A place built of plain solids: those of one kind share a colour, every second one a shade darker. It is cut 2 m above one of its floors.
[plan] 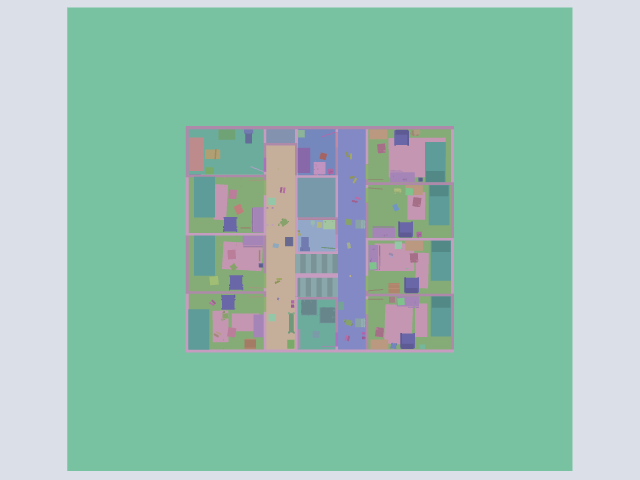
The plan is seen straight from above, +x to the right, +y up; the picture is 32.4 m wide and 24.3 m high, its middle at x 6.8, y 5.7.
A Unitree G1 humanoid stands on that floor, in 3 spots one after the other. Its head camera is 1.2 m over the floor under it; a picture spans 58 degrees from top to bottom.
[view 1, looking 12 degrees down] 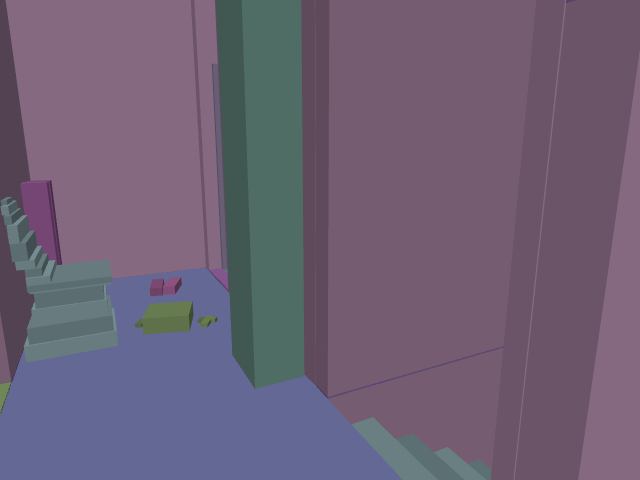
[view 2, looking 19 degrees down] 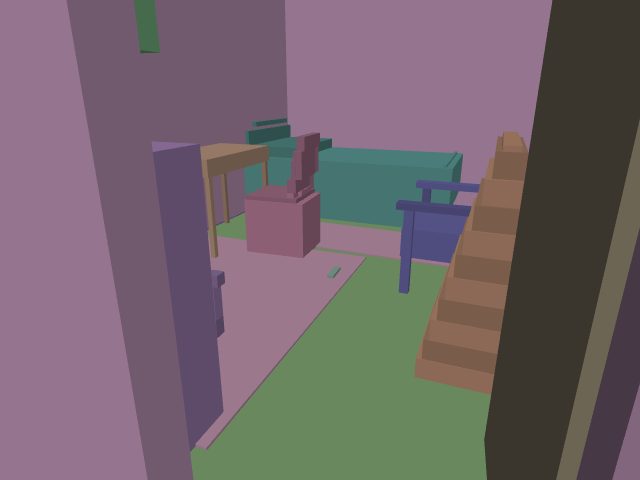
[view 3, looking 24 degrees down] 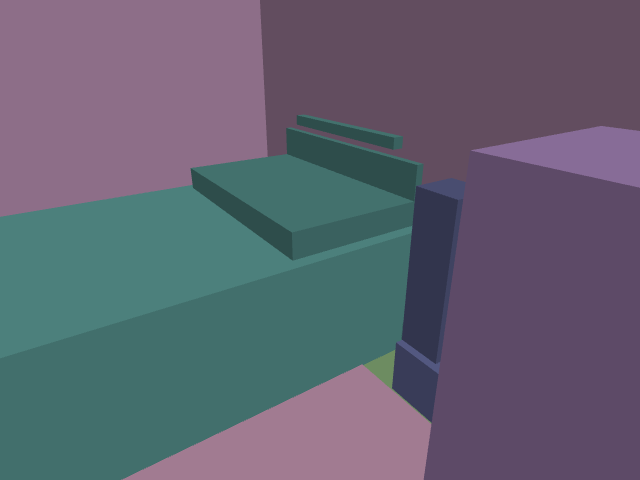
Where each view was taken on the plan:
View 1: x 8.61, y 4.50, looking -117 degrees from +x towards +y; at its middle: wall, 2.03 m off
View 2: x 8.61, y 3.31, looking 22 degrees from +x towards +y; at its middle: chair_bentwood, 3.60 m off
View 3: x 11.07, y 9.82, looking -34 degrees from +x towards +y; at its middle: child_bed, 1.43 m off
